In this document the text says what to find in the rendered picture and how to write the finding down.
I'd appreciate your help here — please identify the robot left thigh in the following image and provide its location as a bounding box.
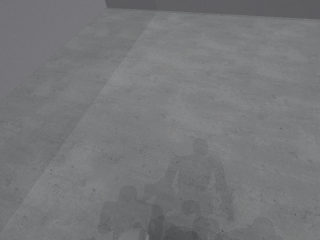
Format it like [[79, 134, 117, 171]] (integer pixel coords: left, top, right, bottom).
[[117, 228, 150, 240]]

